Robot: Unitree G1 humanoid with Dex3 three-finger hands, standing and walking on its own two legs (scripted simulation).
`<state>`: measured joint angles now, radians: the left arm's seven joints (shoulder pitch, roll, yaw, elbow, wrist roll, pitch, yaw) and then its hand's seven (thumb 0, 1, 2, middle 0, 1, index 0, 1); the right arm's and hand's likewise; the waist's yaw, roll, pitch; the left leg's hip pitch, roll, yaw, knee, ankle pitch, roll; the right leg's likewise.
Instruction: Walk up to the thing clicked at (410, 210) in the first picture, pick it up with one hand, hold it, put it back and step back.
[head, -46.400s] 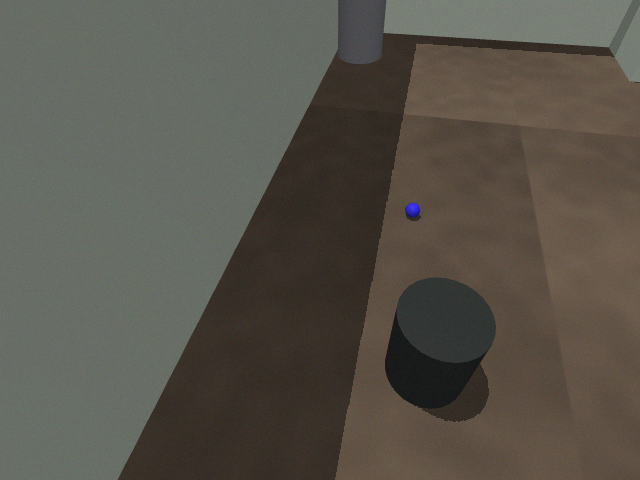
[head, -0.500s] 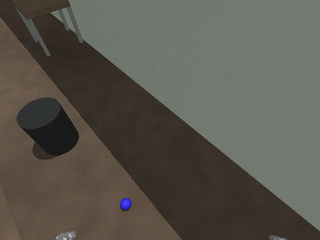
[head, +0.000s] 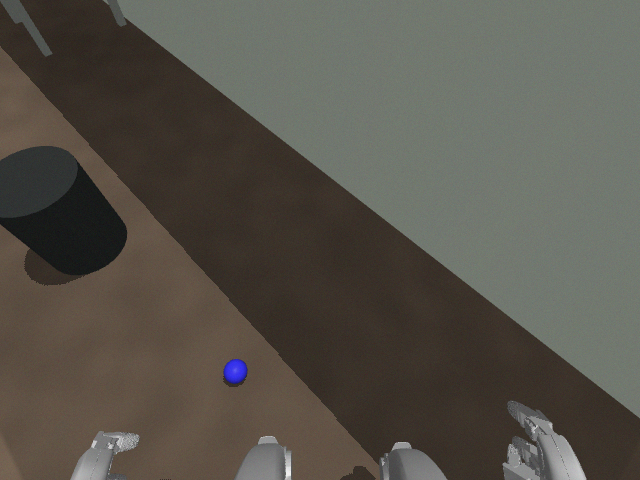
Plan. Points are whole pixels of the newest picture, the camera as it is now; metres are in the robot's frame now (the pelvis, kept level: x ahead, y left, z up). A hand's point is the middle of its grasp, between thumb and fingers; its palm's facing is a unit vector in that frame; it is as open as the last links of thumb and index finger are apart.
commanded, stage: rise first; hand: left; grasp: from above
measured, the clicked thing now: (235, 371) +0.41 +0.26 -0.67
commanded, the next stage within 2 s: none
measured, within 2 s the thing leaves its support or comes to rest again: neither
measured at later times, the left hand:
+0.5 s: hand (151, 467) +0.17 +0.30 -0.26, palm faces -0.36 -0.70 -0.62, open 14.1 cm
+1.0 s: hand (181, 410) +0.28 +0.32 -0.43, palm faces -0.49 -0.25 -0.84, open 14.1 cm
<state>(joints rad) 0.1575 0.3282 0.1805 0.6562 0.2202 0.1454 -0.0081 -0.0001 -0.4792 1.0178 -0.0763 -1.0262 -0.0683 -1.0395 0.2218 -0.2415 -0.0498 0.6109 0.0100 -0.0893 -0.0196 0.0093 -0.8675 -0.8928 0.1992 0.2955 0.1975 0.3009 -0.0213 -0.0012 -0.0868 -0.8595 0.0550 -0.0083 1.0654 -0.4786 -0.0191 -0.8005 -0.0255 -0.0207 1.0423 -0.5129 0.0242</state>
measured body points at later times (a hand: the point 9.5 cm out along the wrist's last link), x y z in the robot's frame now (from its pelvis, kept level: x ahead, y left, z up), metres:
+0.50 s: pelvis -0.03 +0.00 -0.11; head +0.13 +0.02 +0.31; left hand +0.19 +0.33 -0.22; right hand +0.18 -0.25 -0.21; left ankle +0.02 +0.13 -0.67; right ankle +0.00 -0.14 -0.67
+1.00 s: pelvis -0.09 +0.00 -0.29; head +0.13 +0.02 +0.10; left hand +0.30 +0.33 -0.38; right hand +0.02 -0.28 -0.43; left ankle +0.02 +0.13 -0.67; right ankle -0.01 -0.14 -0.67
